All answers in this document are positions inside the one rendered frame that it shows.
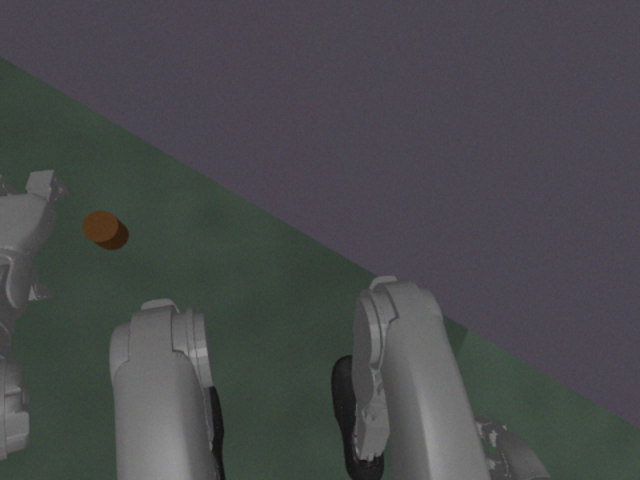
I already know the right robot hand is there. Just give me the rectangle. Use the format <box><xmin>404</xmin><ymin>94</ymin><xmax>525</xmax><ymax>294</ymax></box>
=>
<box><xmin>474</xmin><ymin>415</ymin><xmax>551</xmax><ymax>480</ymax></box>

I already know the left robot foot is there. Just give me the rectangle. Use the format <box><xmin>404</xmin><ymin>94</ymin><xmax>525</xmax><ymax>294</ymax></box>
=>
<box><xmin>209</xmin><ymin>386</ymin><xmax>226</xmax><ymax>480</ymax></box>

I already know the left robot hand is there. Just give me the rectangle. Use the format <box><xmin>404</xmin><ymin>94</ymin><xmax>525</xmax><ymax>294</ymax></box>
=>
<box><xmin>0</xmin><ymin>170</ymin><xmax>69</xmax><ymax>301</ymax></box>

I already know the left robot arm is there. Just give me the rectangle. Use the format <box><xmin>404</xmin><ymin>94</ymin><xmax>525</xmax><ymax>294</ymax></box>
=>
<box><xmin>0</xmin><ymin>248</ymin><xmax>34</xmax><ymax>466</ymax></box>

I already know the right robot foot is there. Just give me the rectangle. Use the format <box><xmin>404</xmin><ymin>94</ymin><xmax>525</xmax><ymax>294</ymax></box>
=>
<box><xmin>331</xmin><ymin>355</ymin><xmax>384</xmax><ymax>480</ymax></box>

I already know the tin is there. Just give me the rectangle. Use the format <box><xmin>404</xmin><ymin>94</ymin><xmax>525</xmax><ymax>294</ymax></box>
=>
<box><xmin>82</xmin><ymin>211</ymin><xmax>129</xmax><ymax>250</ymax></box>

